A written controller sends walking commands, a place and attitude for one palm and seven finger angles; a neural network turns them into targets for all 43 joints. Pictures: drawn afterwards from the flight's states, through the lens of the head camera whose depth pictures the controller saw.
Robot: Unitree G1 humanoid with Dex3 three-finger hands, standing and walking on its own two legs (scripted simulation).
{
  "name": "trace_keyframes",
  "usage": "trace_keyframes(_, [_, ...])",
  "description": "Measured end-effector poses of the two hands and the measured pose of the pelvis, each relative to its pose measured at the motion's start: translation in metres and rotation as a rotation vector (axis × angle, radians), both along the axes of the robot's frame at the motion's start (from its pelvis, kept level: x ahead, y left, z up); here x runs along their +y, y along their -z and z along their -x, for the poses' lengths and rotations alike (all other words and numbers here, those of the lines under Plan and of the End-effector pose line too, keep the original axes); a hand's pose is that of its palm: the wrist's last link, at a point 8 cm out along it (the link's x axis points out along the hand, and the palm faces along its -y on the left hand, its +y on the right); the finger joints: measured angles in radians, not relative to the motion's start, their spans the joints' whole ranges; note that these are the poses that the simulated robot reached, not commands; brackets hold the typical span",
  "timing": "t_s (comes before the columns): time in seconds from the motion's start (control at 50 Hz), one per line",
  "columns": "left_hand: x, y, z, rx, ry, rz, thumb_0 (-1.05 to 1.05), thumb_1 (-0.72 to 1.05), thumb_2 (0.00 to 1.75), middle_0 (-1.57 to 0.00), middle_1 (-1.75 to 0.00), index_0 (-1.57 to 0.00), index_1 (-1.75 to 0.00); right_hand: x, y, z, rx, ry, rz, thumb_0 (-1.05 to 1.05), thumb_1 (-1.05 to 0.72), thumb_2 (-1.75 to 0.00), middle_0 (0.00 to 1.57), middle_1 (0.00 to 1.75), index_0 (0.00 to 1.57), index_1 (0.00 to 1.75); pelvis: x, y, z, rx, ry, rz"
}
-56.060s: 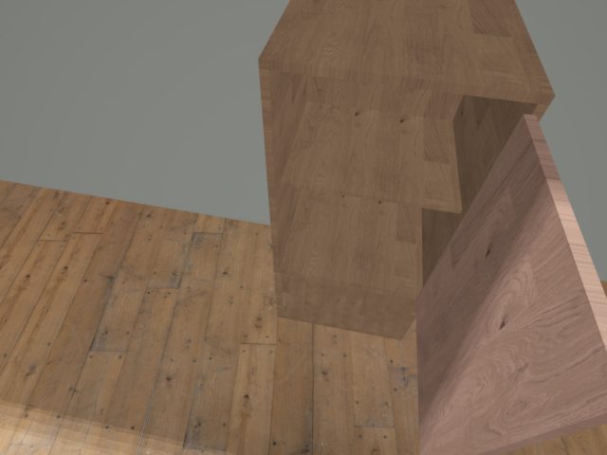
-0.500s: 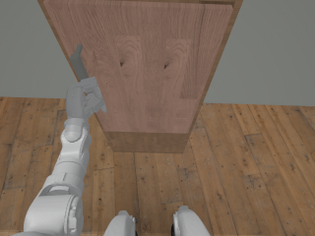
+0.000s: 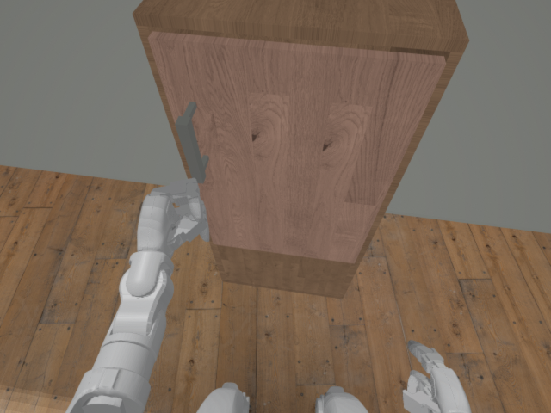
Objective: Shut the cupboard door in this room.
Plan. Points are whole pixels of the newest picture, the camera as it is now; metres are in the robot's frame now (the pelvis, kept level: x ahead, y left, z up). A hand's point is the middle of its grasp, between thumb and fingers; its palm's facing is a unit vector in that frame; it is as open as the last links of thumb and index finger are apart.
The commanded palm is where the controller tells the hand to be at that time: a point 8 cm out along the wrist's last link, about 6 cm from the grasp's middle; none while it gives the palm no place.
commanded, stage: draw the hand back to the body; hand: left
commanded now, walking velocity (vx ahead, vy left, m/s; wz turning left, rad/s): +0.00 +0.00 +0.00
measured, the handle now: (195, 144) +0.53 +0.17 +0.05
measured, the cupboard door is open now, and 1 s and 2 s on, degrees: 0 0 0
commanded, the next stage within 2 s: step back with the hand held close in 1.46 s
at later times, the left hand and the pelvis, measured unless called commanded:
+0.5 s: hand (125, 250) +0.28 +0.18 +0.14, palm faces +0.10 -0.97 -0.20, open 3.0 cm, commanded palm +0.24 +0.24 +0.16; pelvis +0.01 +0.00 +0.05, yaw +0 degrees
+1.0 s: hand out of the picture +0.22 +0.27 +0.22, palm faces +0.41 -0.83 -0.37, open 5.5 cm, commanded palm +0.17 +0.31 +0.24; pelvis +0.02 +0.01 +0.07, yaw +0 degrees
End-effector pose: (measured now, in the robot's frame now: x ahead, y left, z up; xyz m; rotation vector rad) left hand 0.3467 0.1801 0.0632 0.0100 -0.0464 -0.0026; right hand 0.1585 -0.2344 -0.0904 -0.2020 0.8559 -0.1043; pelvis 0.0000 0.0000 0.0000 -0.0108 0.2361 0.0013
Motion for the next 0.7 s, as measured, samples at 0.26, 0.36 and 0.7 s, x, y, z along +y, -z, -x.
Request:
trace_keyframes(0.26, [0.028, -0.047, 0.053, 0.005, -0.017, -0.016, 0.01, 0.90, 0.90, -1.30, -1.50, -1.30, -1.50, 0.000, -0.021, 0.027, 0.009, 0.034, -0.025, 0.01, -0.91, -0.90, 0.20, 0.30, 0.20, 0.30, 0.000, -0.027, -0.006, -0.098, 0.001, -0.004])
trace_keyframes(0.36, [0.035, -0.062, 0.070, -0.011, -0.016, -0.022, 0.01, 0.90, 0.90, -1.30, -1.50, -1.29, -1.49, -0.004, -0.034, 0.016, -0.058, 0.032, -0.008, 0.01, -0.91, -0.90, 0.20, 0.30, 0.20, 0.30, 0.000, -0.032, -0.006, -0.130, 0.001, -0.004])
trace_keyframes(0.7, [0.086, -0.118, 0.132, 0.059, -0.291, -0.276, 0.01, 0.89, 0.90, -0.96, -1.13, -0.96, -1.12, 0.026, -0.087, -0.039, -0.222, -0.030, -0.001, 0.01, -0.91, -0.90, 0.20, 0.30, 0.20, 0.30, 0.007, -0.064, -0.013, -0.270, -0.002, -0.006])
